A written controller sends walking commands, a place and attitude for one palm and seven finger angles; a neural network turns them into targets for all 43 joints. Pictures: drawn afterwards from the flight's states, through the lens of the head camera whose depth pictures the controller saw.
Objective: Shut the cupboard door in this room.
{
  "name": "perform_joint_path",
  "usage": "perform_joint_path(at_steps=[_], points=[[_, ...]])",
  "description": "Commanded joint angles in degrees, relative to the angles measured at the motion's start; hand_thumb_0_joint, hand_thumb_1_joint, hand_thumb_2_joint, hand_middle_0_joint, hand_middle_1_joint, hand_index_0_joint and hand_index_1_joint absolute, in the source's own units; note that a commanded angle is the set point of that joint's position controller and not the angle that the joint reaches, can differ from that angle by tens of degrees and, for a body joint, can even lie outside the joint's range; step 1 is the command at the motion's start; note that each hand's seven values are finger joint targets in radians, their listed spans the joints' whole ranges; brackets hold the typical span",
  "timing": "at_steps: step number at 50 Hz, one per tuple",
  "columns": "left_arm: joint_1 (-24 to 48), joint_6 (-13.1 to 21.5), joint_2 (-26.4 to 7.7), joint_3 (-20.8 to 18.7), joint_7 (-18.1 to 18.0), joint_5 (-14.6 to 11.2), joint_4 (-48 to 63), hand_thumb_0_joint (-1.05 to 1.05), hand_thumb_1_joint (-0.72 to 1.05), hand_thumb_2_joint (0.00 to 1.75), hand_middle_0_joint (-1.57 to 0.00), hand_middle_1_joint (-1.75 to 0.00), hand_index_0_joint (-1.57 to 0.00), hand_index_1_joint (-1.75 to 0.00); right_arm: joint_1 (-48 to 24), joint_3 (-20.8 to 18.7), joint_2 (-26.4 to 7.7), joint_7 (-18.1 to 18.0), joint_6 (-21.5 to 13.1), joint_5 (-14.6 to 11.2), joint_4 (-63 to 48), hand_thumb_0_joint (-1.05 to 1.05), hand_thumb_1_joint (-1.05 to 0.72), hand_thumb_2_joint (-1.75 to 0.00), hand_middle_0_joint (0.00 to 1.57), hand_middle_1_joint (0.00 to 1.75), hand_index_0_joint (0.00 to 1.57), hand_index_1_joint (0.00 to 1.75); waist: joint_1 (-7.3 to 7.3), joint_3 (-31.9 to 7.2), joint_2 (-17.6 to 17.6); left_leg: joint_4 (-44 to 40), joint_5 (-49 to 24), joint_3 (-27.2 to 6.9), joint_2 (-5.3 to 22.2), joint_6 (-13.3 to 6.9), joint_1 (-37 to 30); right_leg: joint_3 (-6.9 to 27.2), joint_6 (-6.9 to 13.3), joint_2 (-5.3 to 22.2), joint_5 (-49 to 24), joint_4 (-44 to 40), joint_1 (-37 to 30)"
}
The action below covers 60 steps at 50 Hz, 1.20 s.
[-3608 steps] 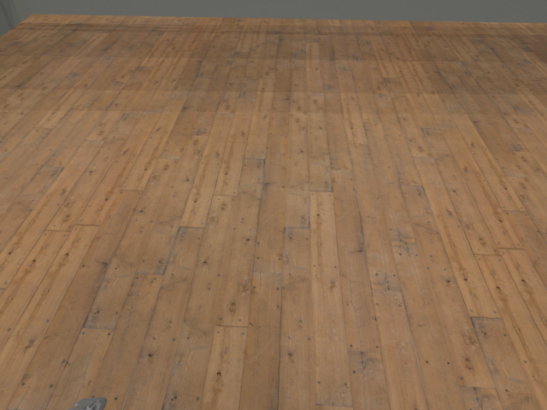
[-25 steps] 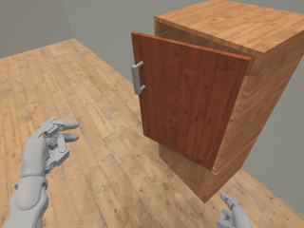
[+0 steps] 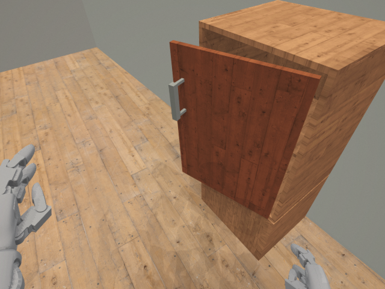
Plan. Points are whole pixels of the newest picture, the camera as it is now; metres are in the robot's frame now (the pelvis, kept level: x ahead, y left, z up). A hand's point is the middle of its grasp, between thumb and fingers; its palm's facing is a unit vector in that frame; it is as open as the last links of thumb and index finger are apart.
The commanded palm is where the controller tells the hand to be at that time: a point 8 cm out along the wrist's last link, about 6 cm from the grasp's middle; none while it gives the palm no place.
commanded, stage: draw the hand back to the body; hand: left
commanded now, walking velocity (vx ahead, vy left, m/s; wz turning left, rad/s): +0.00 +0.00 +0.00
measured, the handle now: (178, 99) +0.66 +0.13 +0.06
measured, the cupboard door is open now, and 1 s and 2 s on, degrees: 17 17 17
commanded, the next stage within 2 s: step back with the hand held close in 0.08 s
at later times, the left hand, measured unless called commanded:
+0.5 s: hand (43, 205) +0.20 +0.28 +0.15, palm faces +0.36 -0.79 -0.50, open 7.4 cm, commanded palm +0.13 +0.32 +0.17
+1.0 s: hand out of the picture +0.09 +0.29 +0.16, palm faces +0.51 -0.75 -0.42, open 7.4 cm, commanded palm +0.03 +0.32 +0.17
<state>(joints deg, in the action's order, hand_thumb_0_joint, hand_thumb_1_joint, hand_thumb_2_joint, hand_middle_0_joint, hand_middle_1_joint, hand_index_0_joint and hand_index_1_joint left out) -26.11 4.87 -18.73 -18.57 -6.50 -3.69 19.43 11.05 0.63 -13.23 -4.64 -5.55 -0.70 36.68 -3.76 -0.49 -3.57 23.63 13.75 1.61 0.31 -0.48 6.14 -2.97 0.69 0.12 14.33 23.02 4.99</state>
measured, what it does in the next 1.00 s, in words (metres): shifts its weight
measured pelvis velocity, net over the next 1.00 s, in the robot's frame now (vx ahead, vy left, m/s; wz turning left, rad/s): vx -0.10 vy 0.02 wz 0.02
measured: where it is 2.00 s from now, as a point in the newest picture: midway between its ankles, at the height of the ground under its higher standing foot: outside the picture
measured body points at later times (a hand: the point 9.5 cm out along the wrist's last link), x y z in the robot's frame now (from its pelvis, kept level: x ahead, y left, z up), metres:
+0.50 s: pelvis -0.01 +0.02 -0.01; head -0.01 +0.00 +0.44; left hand +0.17 +0.32 +0.18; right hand +0.16 -0.24 -0.09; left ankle -0.01 +0.11 -0.74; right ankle -0.02 -0.11 -0.74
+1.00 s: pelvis -0.10 +0.02 -0.03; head -0.11 +0.03 +0.42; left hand +0.06 +0.33 +0.18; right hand +0.06 -0.21 -0.11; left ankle -0.01 +0.11 -0.74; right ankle -0.02 -0.11 -0.74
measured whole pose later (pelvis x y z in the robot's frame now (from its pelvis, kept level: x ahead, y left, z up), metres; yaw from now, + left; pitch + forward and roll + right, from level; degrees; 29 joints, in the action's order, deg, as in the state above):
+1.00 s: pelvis -0.10 +0.02 -0.03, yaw +1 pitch -1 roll -1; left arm -27.2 13.3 -22.2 -25.5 -9.1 -0.6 27.5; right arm 14.7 0.8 -12.2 -4.1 -3.8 -0.3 33.4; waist -0.5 0.2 0.1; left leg 43.0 20.6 2.4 0.3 -2.4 27.4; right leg -1.2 -0.4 0.4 13.2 38.8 24.5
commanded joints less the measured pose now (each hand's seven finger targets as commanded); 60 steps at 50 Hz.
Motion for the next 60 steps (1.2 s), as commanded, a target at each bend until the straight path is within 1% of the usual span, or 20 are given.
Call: perform_joint_path(at_steps=[1,10,11,12,13,14,18,22,24,29,37,42,46,49,51,53,55,57,58,60], points=[[5.72,4.43,-12.16,-7.92,-0.96,0.08,13.87,0.0,0.9,0.9,-0.2,-0.3,-0.2,-0.3,-7.56,-1.59,-5.03,-0.43,-3.33,0.12,-9.16,0.0,-0.9,-0.9,0.2,0.3,0.2,0.3,0.26,-2.03,-2.32,-3.33,-10.44,0.5,0.0,-0.68,-0.09,0.96,-0.35,0.03,-8.98,-4.23,0.8],[4.54,3.98,-11.58,-7.96,-0.38,-0.27,12.6,0.0,0.9,0.9,-0.2,-0.3,-0.2,-0.3,-7.22,-1.82,-5.34,-0.16,-2.84,0.19,-9.6,0.0,-0.9,-0.9,0.2,0.3,0.2,0.3,0.27,-2.08,-0.32,-3.46,-11.03,0.65,0.33,-0.76,-0.03,0.97,-0.53,-0.06,-9.64,-4.5,0.72],[10.27,6.0,-17.9,-13.35,-0.76,-0.15,15.5,0.0,0.9,0.9,-0.2,-0.3,-0.2,-0.3,-6.98,-2.54,-7.56,-0.01,-1.63,-0.37,-11.12,0.0,-0.9,-0.9,0.2,0.3,0.2,0.3,2.48,0.27,-0.17,0.03,-6.55,-0.25,1.72,-1.79,4.28,6.33,0.03,2.96,-11.9,-6.85,5.55],[9.1,6.86,-18.97,-14.68,-0.83,0.11,13.36,0.0,0.9,0.9,-0.2,-0.3,-0.2,-0.3,-6.96,-2.35,-6.79,-0.18,-1.05,-0.14,-10.26,0.0,-0.9,-0.9,0.2,0.3,0.2,0.3,2.38,-0.27,2.03,1.41,-4.73,-1.32,1.32,-1.72,5.11,7.43,0.75,4.95,-11.97,-7.19,5.79],[3.58,6.94,-13.88,-10.24,-0.39,0.15,10.87,0.0,0.9,0.9,-0.2,-0.3,-0.2,-0.3,-6.92,-2.49,-6.41,-0.27,-0.66,-0.02,-10.15,0.0,-0.9,-0.9,0.2,0.3,0.2,0.3,2.82,-1.89,5.11,3.26,-6.21,-1.07,1.32,-1.47,4.53,7.7,1.16,6.19,-14.12,-6.3,6.85],[1.52,6.95,-12.83,-9.19,-0.31,0.12,10.82,0.0,0.9,0.9,-0.2,-0.3,-0.2,-0.3,-6.72,-2.66,-6.46,-0.09,-0.15,-0.12,-10.49,0.0,-0.9,-0.9,0.2,0.3,0.2,0.3,2.88,-3.61,5.0,4.3,-7.36,-0.63,1.46,-1.46,3.98,7.97,1.25,6.88,-16.39,-5.25,7.12],[-1.12,7.19,-14.51,-10.41,-1.21,0.1,14.06,0.0,0.9,0.9,-0.2,-0.3,-0.2,-0.3,-6.36,-3.35,-7.08,-0.46,1.43,-0.39,-11.27,0.0,-0.9,-0.9,0.2,0.3,0.2,0.3,3.27,-9.58,1.0,4.14,-17.53,-1.14,3.03,-1.13,3.49,5.96,0.77,6.5,-25.16,1.07,4.44],[-2.83,6.7,-17.98,-13.92,-2.08,-0.13,16.29,0.0,0.9,0.9,-0.2,-0.3,-0.2,-0.3,-6.53,-3.59,-7.45,-1.21,3.19,-0.4,-12.65,0.0,-0.9,-0.9,0.2,0.3,0.2,0.3,3.0,-11.77,1.58,3.72,-25.27,-2.14,4.33,-0.97,5.17,4.55,-0.18,4.68,-29.2,5.15,2.56],[-4.09,6.49,-17.0,-13.44,-2.24,-0.29,16.44,0.0,0.9,0.9,-0.2,-0.3,-0.2,-0.3,-6.09,-3.6,-7.17,-1.26,4.02,-0.69,-13.51,0.0,-0.9,-0.9,0.2,0.3,0.2,0.3,3.26,-11.77,2.48,3.86,-25.43,-2.27,4.69,-0.95,6.96,4.8,-0.2,4.5,-29.41,6.44,2.04],[-5.36,6.92,-16.8,-13.55,-2.68,-0.23,17.63,0.0,0.9,0.9,-0.2,-0.3,-0.2,-0.3,-5.68,-3.54,-7.65,-1.34,4.19,-0.54,-14.32,0.0,-0.9,-0.9,0.2,0.3,0.2,0.3,3.22,-9.58,-0.53,1.2,-16.47,-4.11,6.06,-1.77,13.97,5.04,-0.69,3.11,-21.02,8.14,1.87],[-0.93,9.86,-16.73,-14.97,-3.28,2.07,17.9,0.0,0.9,0.9,-0.2,-0.3,-0.2,-0.3,-4.68,-3.57,-8.92,-1.34,1.53,-0.39,-14.3,0.0,-0.9,-0.9,0.2,0.3,0.2,0.3,3.37,-2.67,-4.59,-8.04,24.12,-9.54,8.98,-5.6,38.65,5.02,-1.72,-0.21,-5.36,14.39,-6.21],[2.8,11.5,-16.23,-14.94,-3.25,3.37,20.2,0.0,0.9,0.9,-0.2,-0.3,-0.2,-0.3,-3.25,-3.69,-9.06,-1.11,-0.74,0.02,-13.72,0.0,-0.9,-0.9,0.2,0.3,0.2,0.3,3.49,-3.53,-5.78,-7.61,30.27,-10.66,10.42,-6.39,43.22,4.99,-1.85,-1.54,-3.13,19.43,-8.28],[3.44,12.23,-15.33,-14.33,-3.47,3.24,19.93,0.0,0.9,0.9,-0.2,-0.3,-0.2,-0.3,-2.09,-3.67,-8.05,-0.73,-1.57,0.12,-13.22,0.0,-0.9,-0.9,0.2,0.3,0.2,0.3,4.06,-1.86,-0.37,0.92,30.37,-7.04,6.47,-4.98,41.3,11.58,0.15,1.64,4.21,13.13,-0.58],[3.67,12.03,-15.69,-13.05,-4.05,2.37,19.21,0.0,0.9,0.9,-0.2,-0.3,-0.2,-0.3,-1.47,-3.12,-6.12,0.06,-1.42,0.8,-11.38,0.0,-0.9,-0.9,0.2,0.3,0.2,0.3,4.5,-0.47,9.4,15.75,18.94,-3.27,0.93,-0.93,26.02,23.05,5.04,11.23,16.7,-2.97,19.19],[4.56,11.99,-16.69,-12.6,-4.85,2.16,19.86,0.0,0.9,0.9,-0.2,-0.3,-0.2,-0.3,-1.31,-2.81,-5.29,0.64,-0.75,0.76,-9.89,0.0,-0.9,-0.9,0.2,0.3,0.2,0.3,5.02,-2.2,12.72,21.91,13.14,-1.85,-0.24,-0.09,17.59,22.6,6.47,15.06,18.43,-7.18,25.34],[2.9,12.18,-17.44,-13.53,-5.36,1.92,20.55,0.0,0.9,0.9,-0.2,-0.3,-0.2,-0.3,-1.57,-2.68,-5.29,0.61,-0.33,0.68,-9.64,0.0,-0.9,-0.9,0.2,0.3,0.2,0.3,5.3,-4.15,10.6,16.21,11.42,-3.37,0.9,-0.72,15.46,17.06,5.11,13.15,13.79,-3.99,24.15],[0.55,12.77,-18.09,-14.93,-5.47,1.69,21.65,0.0,0.9,0.9,-0.2,-0.3,-0.2,-0.3,-2.55,-2.96,-6.46,-0.01,-0.32,0.39,-10.73,0.0,-0.9,-0.9,0.2,0.3,0.2,0.3,5.14,-3.45,2.14,5.97,17.65,-7.72,4.29,-2.65,19.54,11.26,1.92,6.61,15.32,2.48,22.44],[-0.61,13.6,-17.7,-17.0,-5.52,2.54,22.08,0.0,0.9,0.9,-0.2,-0.3,-0.2,-0.3,-4.13,-3.29,-8.0,-0.86,-1.43,0.28,-11.73,0.0,-0.9,-0.9,0.2,0.3,0.2,0.3,4.08,-4.39,-12.49,-11.34,33.45,-20.02,15.04,-7.12,38.66,4.07,-1.13,-2.72,7.73,25.26,4.31],[0.12,13.73,-18.3,-18.03,-5.11,2.14,24.05,0.0,0.9,0.9,-0.2,-0.3,-0.2,-0.3,-4.13,-3.78,-7.06,-0.9,-2.09,0.81,-11.58,0.0,-0.9,-0.9,0.2,0.3,0.2,0.3,3.57,-6.05,-13.61,-14.44,28.52,-22.0,18.29,-7.73,39.41,2.89,-1.65,-4.79,7.08,32.12,1.84],[-0.44,14.6,-18.65,-18.61,-4.38,1.5,24.39,0.0,0.9,0.9,-0.2,-0.3,-0.2,-0.3,-4.1,-4.92,-6.99,-0.27,-4.04,0.7,-10.44,0.0,-0.9,-0.9,0.2,0.3,0.2,0.3,3.49,-9.3,-8.65,-11.4,21.65,-17.68,18.52,-6.89,30.58,4.14,-1.36,-5.17,12.47,34.87,5.7]])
